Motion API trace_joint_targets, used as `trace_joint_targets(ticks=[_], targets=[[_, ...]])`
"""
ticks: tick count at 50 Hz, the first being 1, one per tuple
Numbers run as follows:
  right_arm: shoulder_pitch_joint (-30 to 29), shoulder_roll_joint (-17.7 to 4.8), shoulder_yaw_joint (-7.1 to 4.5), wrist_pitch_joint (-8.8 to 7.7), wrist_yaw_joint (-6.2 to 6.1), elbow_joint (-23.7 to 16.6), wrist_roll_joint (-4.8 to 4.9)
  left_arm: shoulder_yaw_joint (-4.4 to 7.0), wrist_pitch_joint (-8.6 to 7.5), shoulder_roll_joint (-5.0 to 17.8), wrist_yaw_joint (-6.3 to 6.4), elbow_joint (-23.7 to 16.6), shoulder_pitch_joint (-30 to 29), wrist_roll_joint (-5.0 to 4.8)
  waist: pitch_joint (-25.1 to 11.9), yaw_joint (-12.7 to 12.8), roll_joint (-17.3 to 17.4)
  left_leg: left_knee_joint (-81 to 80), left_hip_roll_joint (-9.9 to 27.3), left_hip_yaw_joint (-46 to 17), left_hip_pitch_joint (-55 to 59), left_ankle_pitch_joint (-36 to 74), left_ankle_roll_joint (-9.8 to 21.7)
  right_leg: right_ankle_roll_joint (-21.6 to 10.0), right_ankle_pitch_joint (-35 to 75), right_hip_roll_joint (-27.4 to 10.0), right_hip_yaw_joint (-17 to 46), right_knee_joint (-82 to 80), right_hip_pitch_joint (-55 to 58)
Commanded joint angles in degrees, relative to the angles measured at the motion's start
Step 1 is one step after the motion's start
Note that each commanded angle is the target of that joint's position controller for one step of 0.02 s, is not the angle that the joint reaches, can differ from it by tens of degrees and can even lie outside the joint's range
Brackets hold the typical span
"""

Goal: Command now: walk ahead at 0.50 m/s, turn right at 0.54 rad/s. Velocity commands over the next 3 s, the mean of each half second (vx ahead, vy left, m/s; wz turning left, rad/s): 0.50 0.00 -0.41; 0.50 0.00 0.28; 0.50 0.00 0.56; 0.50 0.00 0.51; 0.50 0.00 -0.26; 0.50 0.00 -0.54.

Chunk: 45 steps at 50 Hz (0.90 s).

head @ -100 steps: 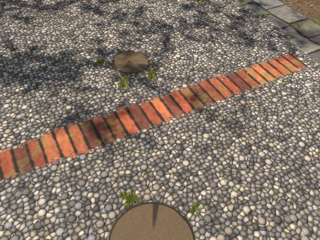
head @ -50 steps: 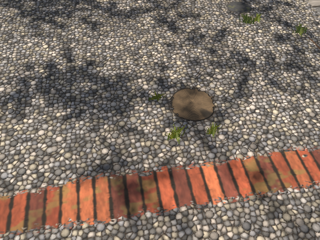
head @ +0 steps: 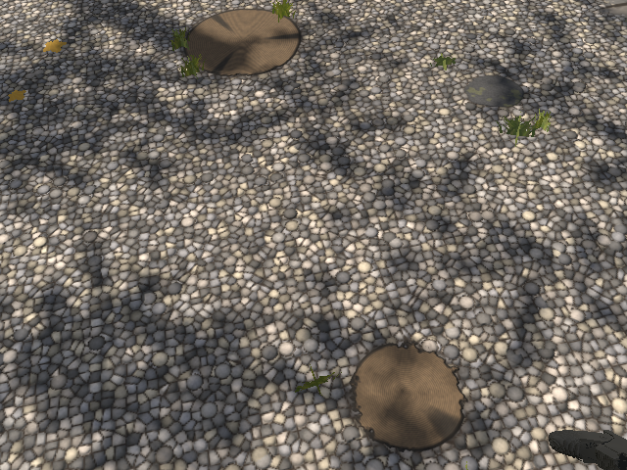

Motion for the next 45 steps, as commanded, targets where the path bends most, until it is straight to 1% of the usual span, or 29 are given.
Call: trace_joint_targets(ticks=[1, 3, 4, 5, 6, 7, 8, 9, 10, 11, 13, 14, 16, 19, 23, 26, 27, 28, 29, 30, 31, 32, 33, 34, 35, 36, 39, 41, 45], targets=[[-5.04, -5.89, -1.68, -1.69, 0.67, -5.40, 0.61, 2.39, 0.24, 8.94, 0.72, -2.91, 2.04, -0.12, -1.97, -0.77, -6.97, -4.51, -3.26, 1.57, 7.64, -1.70, 0.74, -6.86, 12.02, -13.70, 13.39, -1.14, -0.67], [-1.17, -7.25, -2.44, -2.30, 0.72, -4.68, 0.80, 2.50, 0.61, 8.89, 0.83, -3.59, 0.50, 0.11, -2.79, -3.48, -8.69, -7.04, -3.24, 2.07, 13.28, -5.08, 2.70, -5.63, 13.80, -13.85, 15.68, 2.79, 0.37], [3.95, -8.72, -3.24, -2.56, 0.36, -3.60, 0.41, 2.03, 0.57, 7.49, 0.70, -4.27, -0.50, 0.30, -5.74, -6.27, -8.46, -8.64, -1.91, 2.03, 21.78, -4.42, 4.60, -4.01, 16.20, -11.49, 14.32, 7.91, -1.36], [12.27, -11.66, -4.14, -2.71, -0.20, -2.96, -0.66, 0.87, 0.20, 4.39, 0.40, -5.62, -1.59, 0.98, -13.04, -10.29, -4.54, -6.55, 6.60, -5.07, 36.00, -5.90, 8.50, -1.95, 12.36, -8.45, 10.15, 21.61, -7.73], [18.78, -16.48, -5.40, -1.86, -0.41, -1.30, -1.47, -0.43, -0.47, 0.39, 0.37, -7.00, 6.34, 0.05, -21.30, -8.23, 11.61, -7.79, 20.11, -27.88, 56.83, -12.05, 18.12, 2.07, -10.95, -0.21, 1.62, 40.33, -27.55], [19.68, -12.75, -4.82, -1.32, -0.06, -0.68, 0.06, -0.01, -0.68, 5.06, 0.43, -6.63, 7.25, -0.72, -20.40, -8.63, 14.61, -11.25, 23.55, -38.80, 56.90, -24.08, 19.61, 2.95, -18.72, -4.15, 1.08, 50.25, -36.95], [17.11, -8.41, -3.63, -0.95, -0.22, -1.54, 0.20, 1.15, -0.33, 9.21, 0.42, -6.61, 2.07, -0.64, -12.33, -10.08, 7.49, -12.54, 20.49, -30.67, 50.12, -26.18, 16.74, 3.49, -13.69, -6.62, 1.26, 53.69, -39.52], [14.44, -7.05, -3.02, -0.49, -0.27, -1.83, -0.20, 1.33, 0.05, 9.17, 0.43, -7.44, -1.83, 0.04, -7.34, -9.57, 3.16, -13.41, 17.63, -22.43, 43.01, -21.02, 14.57, 3.94, -9.18, -8.52, -0.79, 53.40, -38.52], [12.34, -6.00, -2.57, -0.23, -0.18, -1.45, -0.38, 1.46, 0.15, 8.42, 0.23, -8.36, -4.08, 0.62, -3.44, -8.44, 2.33, -15.19, 15.15, -17.07, 36.85, -15.53, 13.79, 4.22, -6.20, -9.86, -1.28, 50.83, -37.47], [11.46, -5.19, -2.15, -0.28, -0.09, -0.99, -0.70, 1.51, 0.31, 7.33, -0.10, -8.75, -4.52, 0.61, -1.76, -7.10, 3.52, -16.91, 13.06, -13.08, 32.50, -12.19, 13.26, 4.14, -4.41, -11.16, -1.50, 48.77, -35.15], [11.36, -5.17, -2.20, -0.68, 0.35, 0.08, -0.46, 0.91, 0.67, 4.43, -0.52, -8.78, -3.29, 0.08, -1.08, -5.61, 4.86, -19.74, 11.33, -8.32, 28.09, -8.89, 13.94, 4.20, -3.43, -11.60, -2.72, 45.50, -31.91], [11.60, -5.82, -2.41, -0.94, 0.54, 0.75, -0.20, 0.64, 0.80, 3.58, -0.59, -9.00, -3.73, 0.21, -0.75, -5.28, 4.58, -20.81, 11.39, -6.58, 27.20, -6.84, 14.68, 4.41, -2.72, -11.65, -2.97, 43.18, -31.80], [11.93, -7.60, -2.95, -1.16, 0.64, 1.95, 0.00, 0.13, 0.67, 2.73, -0.65, -9.85, -6.30, 0.80, -0.35, -5.18, 3.38, -22.06, 11.93, -3.85, 27.31, -2.28, 15.73, 4.77, 0.58, -12.00, -3.28, 37.03, -32.63], [12.23, -9.06, -3.18, -0.66, 0.57, 3.33, 0.67, -0.65, -0.19, 1.95, -1.44, -10.55, -11.07, 1.09, -0.17, -6.32, 2.42, -22.55, 10.50, 1.30, 27.72, 0.86, 14.78, 4.49, 9.68, -12.31, -5.73, 25.74, -30.29], [16.48, -10.92, -3.36, 0.33, 0.60, 5.82, 1.63, -0.93, -1.00, 2.13, -2.36, -12.52, -18.37, 0.52, 0.91, -9.03, 2.85, -21.41, 10.71, 3.56, 29.84, 0.34, 13.30, 3.75, 14.01, -10.57, -8.83, 15.69, -26.25], [18.38, -11.84, -3.47, 1.39, 0.53, 7.53, 2.21, -0.43, -1.33, 3.59, -2.74, -13.98, -20.33, 0.41, 1.56, -8.38, 4.03, -18.46, 12.92, 2.29, 33.81, 3.80, 12.14, 1.66, 9.13, -9.32, -9.49, 11.13, -24.01], [18.05, -12.27, -3.44, 1.77, 0.43, 7.86, 2.32, 0.14, -1.52, 4.57, -2.68, -13.60, -17.93, 0.55, 0.51, -6.28, 4.32, -15.42, 12.72, 2.36, 33.98, 9.34, 11.43, 0.76, 8.31, -8.12, -10.26, 8.96, -19.46], [17.49, -12.13, -3.20, 2.04, 0.28, 8.03, 2.50, 1.20, -1.64, 6.25, -2.40, -11.89, -11.98, 0.91, -2.75, -2.63, 3.69, -8.61, 10.79, 4.17, 32.61, 17.01, 10.16, -0.52, 9.87, -6.49, -11.54, 6.09, -10.02], [17.60, -10.47, -2.43, 1.89, 0.17, 7.75, 1.98, 2.73, -1.56, 9.39, -1.77, -9.62, -3.32, 1.43, -8.68, 1.39, 2.53, 2.34, 7.81, 6.34, 26.57, 15.90, 8.19, -2.20, 11.90, -8.48, -9.52, 7.20, 4.19], [18.40, -5.52, -0.68, 1.27, 0.21, 5.50, 0.32, 3.99, -1.08, 14.74, -0.75, -8.66, 5.94, 2.79, -17.94, 3.75, -7.06, 23.29, 2.54, 9.39, 9.81, -4.88, 4.70, -7.26, 11.61, -23.46, 8.35, 7.95, 23.48], [22.35, -3.18, 0.23, 0.30, 0.22, 5.38, 1.26, 3.82, -0.80, 15.37, -0.82, -8.49, 6.50, 2.54, -24.55, 1.71, -18.25, 37.99, -3.75, 3.65, -3.34, -35.30, 3.25, -13.61, 3.94, -32.30, 30.02, -0.06, 30.10], [19.29, -9.22, -1.53, 0.04, 0.39, 5.60, 2.64, 2.52, -0.89, 10.66, -1.05, -8.30, 4.81, 1.98, -17.80, 2.77, -11.27, 43.24, -0.75, -0.79, -8.74, -33.66, 3.37, -11.68, -0.64, -30.21, 25.69, -1.60, 24.81], [15.68, -9.52, -1.73, 0.07, 0.55, 4.44, 3.08, 1.74, -1.05, 8.49, -1.08, -8.04, 2.08, 1.57, -10.91, 1.48, -10.00, 42.73, 1.62, 0.73, -10.37, -29.23, 3.75, -9.60, 0.23, -27.79, 16.62, -2.57, 18.05], [13.94, -8.55, -1.71, 0.43, 0.29, 4.39, 2.43, 1.24, -1.34, 6.82, -1.34, -7.75, -1.63, 1.70, -7.00, -0.59, -6.76, 39.81, 3.60, 1.45, -8.45, -24.87, 3.59, -8.31, 2.32, -25.18, 11.16, -4.79, 10.85], [13.31, -8.27, -2.13, 1.34, -0.04, 4.72, 1.64, 0.68, -1.88, 4.43, -1.65, -7.64, -4.58, 1.86, -3.78, -2.28, -6.55, 37.10, 4.90, 1.19, -6.07, -21.60, 3.74, -6.80, 5.41, -22.50, 6.24, -7.22, 5.47], [15.73, -6.95, -2.03, 2.18, 0.02, 5.04, 1.80, 0.86, -2.41, 4.75, -1.67, -7.30, -6.17, 2.16, -3.49, -4.40, -9.42, 36.46, 5.70, 0.73, -2.41, -19.16, 3.19, -7.30, 7.91, -22.78, 3.60, -9.26, 1.60], [15.05, -4.63, -1.85, 3.72, -0.12, 4.97, 1.90, 1.53, -3.77, 4.91, -1.36, -5.58, -7.49, 2.47, -1.08, -5.87, -6.14, 33.93, 5.80, 0.08, -2.29, -14.82, 2.05, -7.69, 14.71, -22.45, -3.36, -12.96, -1.93], [12.21, -4.13, -1.84, 3.93, -0.04, 3.86, 1.58, 1.91, -3.87, 5.54, -0.79, -4.27, -6.62, 2.66, 0.22, -5.43, -4.72, 29.08, 5.57, -0.69, -5.31, -9.73, 1.70, -7.31, 18.52, -22.30, -7.55, -13.41, -0.36], [5.61, -2.66, -1.16, 3.49, 1.47, 1.83, 1.33, 2.55, -3.40, 7.39, 0.07, -2.70, -5.38, 2.29, 2.09, -3.25, -4.00, 15.52, 4.63, 2.92, -3.58, 0.79, 2.52, -5.47, 18.86, -20.96, -15.02, -14.30, 1.22]])
Next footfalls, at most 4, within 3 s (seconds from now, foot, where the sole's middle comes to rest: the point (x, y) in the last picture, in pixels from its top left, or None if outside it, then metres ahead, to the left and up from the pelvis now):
0.10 left None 0.23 0.14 -0.78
0.58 right None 0.44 -0.18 -0.78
1.12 left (341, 345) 0.74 0.05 -0.78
1.60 right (397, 239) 1.07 -0.08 -0.78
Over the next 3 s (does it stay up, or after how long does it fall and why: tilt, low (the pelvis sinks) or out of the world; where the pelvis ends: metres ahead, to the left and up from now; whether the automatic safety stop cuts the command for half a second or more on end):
stays up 1.55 0.27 0.00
